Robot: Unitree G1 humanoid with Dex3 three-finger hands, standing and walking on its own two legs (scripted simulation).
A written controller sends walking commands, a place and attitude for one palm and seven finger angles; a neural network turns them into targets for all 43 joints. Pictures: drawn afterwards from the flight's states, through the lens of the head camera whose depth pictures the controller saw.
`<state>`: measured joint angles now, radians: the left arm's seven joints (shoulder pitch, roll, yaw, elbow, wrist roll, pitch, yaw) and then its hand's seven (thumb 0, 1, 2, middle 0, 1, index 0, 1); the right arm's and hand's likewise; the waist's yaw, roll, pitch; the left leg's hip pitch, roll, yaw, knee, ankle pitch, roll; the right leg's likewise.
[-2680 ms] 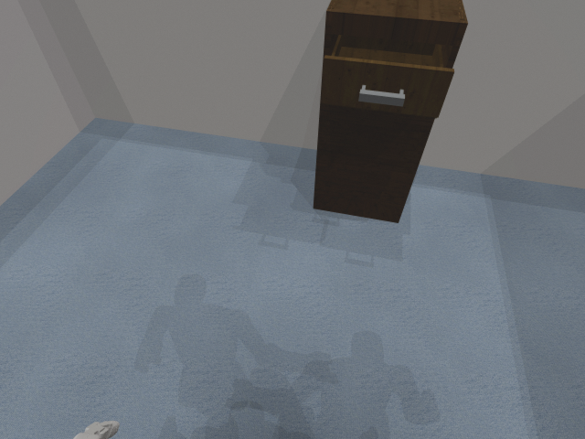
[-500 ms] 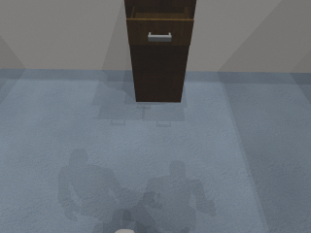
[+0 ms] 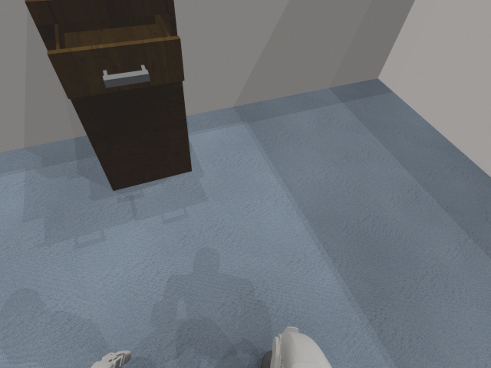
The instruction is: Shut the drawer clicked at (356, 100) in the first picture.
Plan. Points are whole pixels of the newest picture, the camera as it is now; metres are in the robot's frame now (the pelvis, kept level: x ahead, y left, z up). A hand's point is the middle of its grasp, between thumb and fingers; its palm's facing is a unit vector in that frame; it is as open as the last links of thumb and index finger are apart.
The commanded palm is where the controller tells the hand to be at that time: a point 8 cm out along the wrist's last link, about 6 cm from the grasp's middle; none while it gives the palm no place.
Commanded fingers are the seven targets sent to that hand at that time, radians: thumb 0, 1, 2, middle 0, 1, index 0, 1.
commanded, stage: walk to a spot facing it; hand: left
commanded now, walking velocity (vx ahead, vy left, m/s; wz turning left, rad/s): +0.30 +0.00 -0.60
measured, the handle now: (125, 74) +0.86 +0.37 -0.04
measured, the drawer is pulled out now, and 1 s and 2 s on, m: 0.16 0.16 0.16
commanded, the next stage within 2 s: turn to face it in 0.76 s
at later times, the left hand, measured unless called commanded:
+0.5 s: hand (161, 296) +0.27 +0.17 -0.16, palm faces -0.15 -0.96 -0.22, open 7.3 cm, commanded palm none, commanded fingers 0.00 0.90 0.90 -0.20 -0.30 -0.20 -0.30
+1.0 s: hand (226, 209) +0.49 +0.05 -0.17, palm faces -0.53 -0.81 -0.25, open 7.4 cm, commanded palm none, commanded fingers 0.00 0.90 0.90 -0.20 -0.30 -0.20 -0.30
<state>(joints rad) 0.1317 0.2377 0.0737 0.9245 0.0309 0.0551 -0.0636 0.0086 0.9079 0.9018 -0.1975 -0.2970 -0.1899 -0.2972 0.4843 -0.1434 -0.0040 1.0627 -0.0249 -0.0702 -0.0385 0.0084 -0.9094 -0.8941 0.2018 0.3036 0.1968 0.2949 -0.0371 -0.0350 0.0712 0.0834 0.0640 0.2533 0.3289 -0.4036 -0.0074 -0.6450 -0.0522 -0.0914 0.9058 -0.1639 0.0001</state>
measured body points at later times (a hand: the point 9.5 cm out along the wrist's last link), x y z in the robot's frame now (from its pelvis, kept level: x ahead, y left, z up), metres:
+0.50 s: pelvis +0.18 -0.02 +0.00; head +0.20 -0.02 +0.45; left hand +0.28 +0.22 -0.15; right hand +0.26 -0.28 -0.12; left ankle +0.30 +0.11 -0.71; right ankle +0.16 -0.10 -0.73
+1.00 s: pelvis +0.29 -0.06 -0.02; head +0.31 -0.09 +0.43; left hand +0.52 +0.09 -0.15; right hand +0.14 -0.28 -0.17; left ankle +0.32 +0.09 -0.72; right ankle +0.27 -0.17 -0.74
